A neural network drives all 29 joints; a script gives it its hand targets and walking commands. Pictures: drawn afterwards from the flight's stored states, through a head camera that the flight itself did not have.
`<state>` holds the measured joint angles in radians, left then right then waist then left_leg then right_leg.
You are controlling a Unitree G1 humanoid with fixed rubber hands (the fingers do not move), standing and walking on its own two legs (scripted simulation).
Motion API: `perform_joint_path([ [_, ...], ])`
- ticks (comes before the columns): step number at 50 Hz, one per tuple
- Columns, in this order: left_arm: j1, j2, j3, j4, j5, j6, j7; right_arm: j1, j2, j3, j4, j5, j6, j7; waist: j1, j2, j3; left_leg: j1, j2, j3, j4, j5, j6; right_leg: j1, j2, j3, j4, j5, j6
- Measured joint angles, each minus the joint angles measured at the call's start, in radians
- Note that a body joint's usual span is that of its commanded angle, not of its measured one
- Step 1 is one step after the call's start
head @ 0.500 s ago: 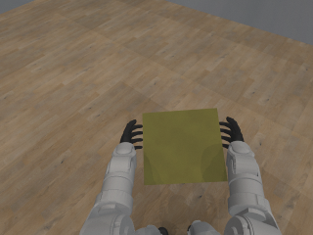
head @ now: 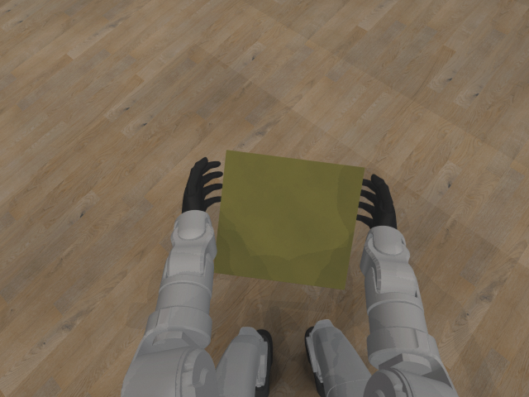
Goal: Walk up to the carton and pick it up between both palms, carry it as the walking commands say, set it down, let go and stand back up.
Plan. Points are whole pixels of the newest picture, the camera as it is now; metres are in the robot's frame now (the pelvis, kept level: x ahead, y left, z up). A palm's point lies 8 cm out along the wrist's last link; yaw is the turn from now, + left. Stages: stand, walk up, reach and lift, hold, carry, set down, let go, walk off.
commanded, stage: set down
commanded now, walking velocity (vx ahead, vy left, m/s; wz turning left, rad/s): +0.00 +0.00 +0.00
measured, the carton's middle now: (284, 209) +0.42 -0.04 -0.15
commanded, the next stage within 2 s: none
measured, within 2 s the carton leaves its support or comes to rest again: neither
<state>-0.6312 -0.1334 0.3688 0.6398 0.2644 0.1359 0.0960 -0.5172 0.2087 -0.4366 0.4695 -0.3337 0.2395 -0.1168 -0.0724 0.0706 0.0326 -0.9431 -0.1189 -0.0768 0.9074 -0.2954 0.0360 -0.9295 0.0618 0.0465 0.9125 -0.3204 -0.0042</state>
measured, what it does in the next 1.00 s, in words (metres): lowers itself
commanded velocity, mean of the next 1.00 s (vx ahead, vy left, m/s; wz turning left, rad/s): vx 0.00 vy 0.00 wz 0.00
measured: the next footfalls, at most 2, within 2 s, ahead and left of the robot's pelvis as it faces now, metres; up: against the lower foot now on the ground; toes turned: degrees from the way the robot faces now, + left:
none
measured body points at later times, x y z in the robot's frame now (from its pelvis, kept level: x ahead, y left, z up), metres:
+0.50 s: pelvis -0.01 +0.00 -0.07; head +0.20 -0.03 +0.33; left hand +0.41 +0.11 -0.16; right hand +0.36 -0.18 -0.17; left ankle +0.07 +0.10 -0.68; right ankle +0.06 -0.11 -0.68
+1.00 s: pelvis -0.01 +0.02 -0.14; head +0.21 +0.00 +0.25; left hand +0.45 +0.09 -0.23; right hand +0.39 -0.20 -0.24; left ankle +0.07 +0.10 -0.68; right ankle +0.06 -0.11 -0.68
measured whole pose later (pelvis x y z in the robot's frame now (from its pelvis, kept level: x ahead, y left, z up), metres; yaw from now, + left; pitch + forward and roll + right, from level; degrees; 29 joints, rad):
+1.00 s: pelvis -0.01 +0.02 -0.14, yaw -5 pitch +39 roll -2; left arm -0.80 -0.05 0.30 0.80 0.18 0.14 0.21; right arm -0.72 0.07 -0.42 0.72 -0.15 0.16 -0.14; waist -0.06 0.04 -0.19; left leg -1.70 -0.18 -0.08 1.55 -0.51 0.01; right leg -1.69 0.13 0.06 1.53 -0.52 0.03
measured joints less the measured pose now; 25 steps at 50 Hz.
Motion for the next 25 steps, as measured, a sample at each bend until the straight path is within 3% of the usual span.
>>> perform_joint_path([
  [7, 0.125, -0.018, -0.036, 0.043, 0.018, -0.001, -0.007, 0.127, -0.017, 0.022, 0.06, 0.047, -0.027, 0.006, -0.031, -0.04, -0.144, -0.052, 0.016, -0.016, 0.023, -0.052, -0.015, -0.052, 0.019, -0.015, 0.016, -0.042, -0.025],
  [15, 0.136, 0.037, -0.067, 0.096, 0.012, -0.098, 0.019, 0.128, -0.034, 0.09, 0.159, 0.195, -0.16, -0.041, 0.015, -0.089, -0.177, -0.192, 0.004, -0.071, 0.11, -0.08, -0.044, -0.206, 0.071, 0.022, 0.089, -0.039, -0.027],
  [18, 0.072, 0.067, -0.057, 0.109, -0.005, -0.122, 0.022, 0.06, -0.042, 0.114, 0.182, 0.21, -0.197, -0.075, 0.037, -0.078, -0.153, -0.27, 0.0, -0.07, 0.17, -0.09, -0.06, -0.285, 0.078, 0.023, 0.147, -0.043, -0.02],
  [25, -0.022, 0.087, -0.069, 0.115, -0.117, -0.094, 0.05, -0.057, -0.077, 0.127, 0.191, 0.18, -0.166, -0.119, 0.047, -0.006, -0.133, -0.445, -0.035, -0.05, 0.312, -0.099, -0.043, -0.451, 0.06, 0.023, 0.289, -0.07, 0.01],
])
